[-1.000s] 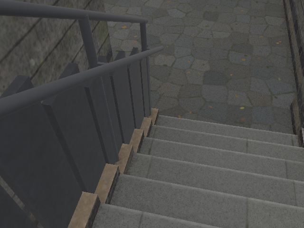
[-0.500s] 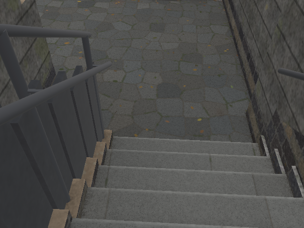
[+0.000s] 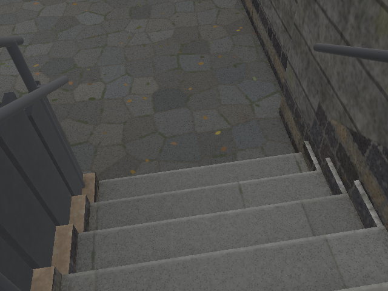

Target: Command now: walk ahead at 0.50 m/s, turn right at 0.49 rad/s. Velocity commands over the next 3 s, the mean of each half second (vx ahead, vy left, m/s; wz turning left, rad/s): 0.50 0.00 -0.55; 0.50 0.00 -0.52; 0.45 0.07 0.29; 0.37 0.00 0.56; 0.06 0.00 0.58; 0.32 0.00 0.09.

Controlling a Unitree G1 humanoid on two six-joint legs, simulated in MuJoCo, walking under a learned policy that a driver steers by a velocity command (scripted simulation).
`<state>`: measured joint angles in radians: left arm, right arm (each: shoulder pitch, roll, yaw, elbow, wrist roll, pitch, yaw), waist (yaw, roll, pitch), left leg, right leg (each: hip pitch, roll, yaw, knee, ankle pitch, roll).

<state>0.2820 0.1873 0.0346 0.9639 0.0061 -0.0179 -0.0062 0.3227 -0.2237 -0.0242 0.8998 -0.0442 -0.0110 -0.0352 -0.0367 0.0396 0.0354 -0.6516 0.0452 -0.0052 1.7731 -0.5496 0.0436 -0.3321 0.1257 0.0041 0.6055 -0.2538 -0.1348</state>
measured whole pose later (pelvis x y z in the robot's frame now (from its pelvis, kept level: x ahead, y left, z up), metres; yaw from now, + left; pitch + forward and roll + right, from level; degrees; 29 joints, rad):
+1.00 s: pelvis +0.52 -0.16 -0.28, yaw -31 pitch -1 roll +4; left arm -0.11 0.23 0.03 0.88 0.02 -0.03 -0.04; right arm 0.65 -0.17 0.01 1.08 -0.06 -0.09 -0.02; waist -0.18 -0.06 0.06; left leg 0.08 0.01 0.19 0.94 -0.90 -0.01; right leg -0.50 -0.06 -0.02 0.41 0.50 -0.10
